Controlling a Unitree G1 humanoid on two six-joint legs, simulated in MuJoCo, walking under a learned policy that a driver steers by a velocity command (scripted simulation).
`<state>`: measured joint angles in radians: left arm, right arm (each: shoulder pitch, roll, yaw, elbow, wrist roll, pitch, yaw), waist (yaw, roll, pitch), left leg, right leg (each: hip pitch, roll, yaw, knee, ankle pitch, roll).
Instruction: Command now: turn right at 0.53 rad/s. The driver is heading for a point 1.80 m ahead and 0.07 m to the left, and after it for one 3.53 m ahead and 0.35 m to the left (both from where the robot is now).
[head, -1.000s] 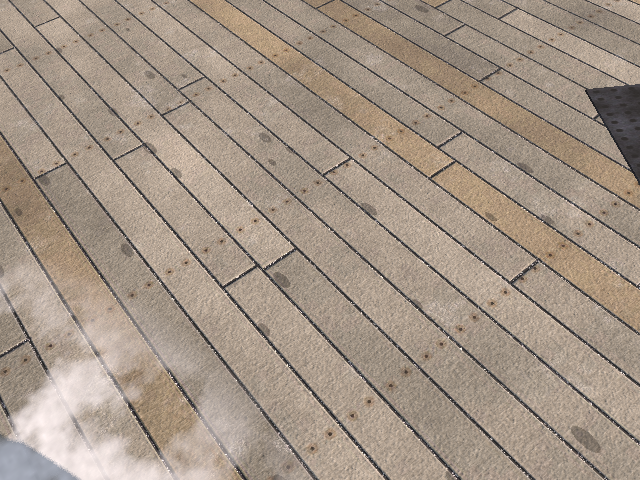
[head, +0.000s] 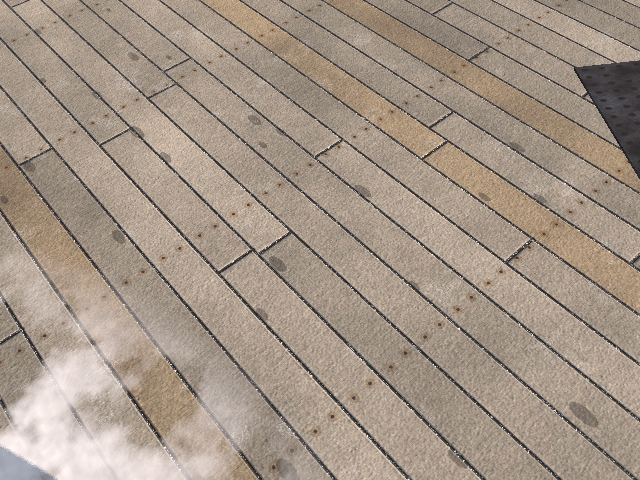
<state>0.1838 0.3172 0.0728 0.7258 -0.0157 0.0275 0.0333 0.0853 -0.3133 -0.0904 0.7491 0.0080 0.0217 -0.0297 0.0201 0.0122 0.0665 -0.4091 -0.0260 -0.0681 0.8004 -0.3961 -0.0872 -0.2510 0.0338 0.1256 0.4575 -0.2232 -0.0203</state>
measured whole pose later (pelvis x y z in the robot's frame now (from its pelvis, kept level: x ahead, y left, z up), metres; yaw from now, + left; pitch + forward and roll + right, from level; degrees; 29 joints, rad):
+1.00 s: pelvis +0.23 +0.00 -0.03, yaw +1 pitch +2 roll +0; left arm 0.39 0.29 0.05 0.83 0.00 -0.05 0.02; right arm 0.05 -0.30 -0.05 0.64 0.03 -0.05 0.06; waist 0.05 0.01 0.07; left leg -0.54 -0.06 0.06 0.63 -0.12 0.11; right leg 0.00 -0.06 -0.11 0.80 -0.49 0.02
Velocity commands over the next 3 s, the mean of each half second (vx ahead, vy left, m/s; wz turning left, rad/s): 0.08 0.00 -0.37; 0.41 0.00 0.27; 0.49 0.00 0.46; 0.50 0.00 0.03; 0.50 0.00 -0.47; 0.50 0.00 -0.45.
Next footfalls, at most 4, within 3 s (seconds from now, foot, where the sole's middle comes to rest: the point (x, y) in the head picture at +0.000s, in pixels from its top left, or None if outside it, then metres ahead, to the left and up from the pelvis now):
0.12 left None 0.06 0.14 -0.78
0.50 right None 0.01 -0.11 -0.78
0.96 left None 0.39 0.08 -0.78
1.44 right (401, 369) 0.68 -0.10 -0.78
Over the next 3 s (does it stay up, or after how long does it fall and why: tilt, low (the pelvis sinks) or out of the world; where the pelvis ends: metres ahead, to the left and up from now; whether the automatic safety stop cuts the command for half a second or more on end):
stays up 1.33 0.09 -0.02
